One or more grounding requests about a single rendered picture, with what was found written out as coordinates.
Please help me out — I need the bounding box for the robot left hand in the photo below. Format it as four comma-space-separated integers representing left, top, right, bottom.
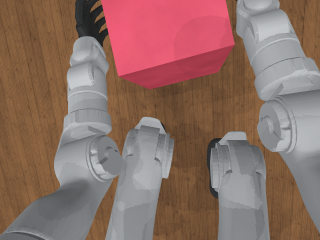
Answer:
75, 0, 109, 48

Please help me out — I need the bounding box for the robot left upper arm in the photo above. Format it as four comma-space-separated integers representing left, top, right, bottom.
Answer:
0, 134, 123, 240

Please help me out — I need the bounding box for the left robot forearm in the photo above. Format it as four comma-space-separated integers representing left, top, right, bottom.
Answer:
54, 36, 112, 169

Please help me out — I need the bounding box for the right robot forearm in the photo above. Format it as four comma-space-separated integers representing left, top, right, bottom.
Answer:
236, 0, 320, 101

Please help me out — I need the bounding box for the carton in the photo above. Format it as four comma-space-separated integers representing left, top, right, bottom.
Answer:
101, 0, 235, 89

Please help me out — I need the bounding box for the robot right foot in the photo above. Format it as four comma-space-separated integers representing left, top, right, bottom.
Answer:
207, 138, 222, 199

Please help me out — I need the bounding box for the robot right upper arm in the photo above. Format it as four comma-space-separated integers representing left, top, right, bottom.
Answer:
257, 89, 320, 233

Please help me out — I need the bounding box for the right robot shin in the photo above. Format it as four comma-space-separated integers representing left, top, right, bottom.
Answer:
214, 131, 266, 192

